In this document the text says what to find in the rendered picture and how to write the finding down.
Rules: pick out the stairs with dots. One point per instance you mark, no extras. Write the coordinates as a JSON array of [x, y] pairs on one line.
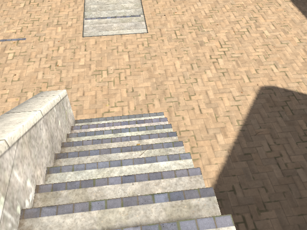
[[125, 172]]

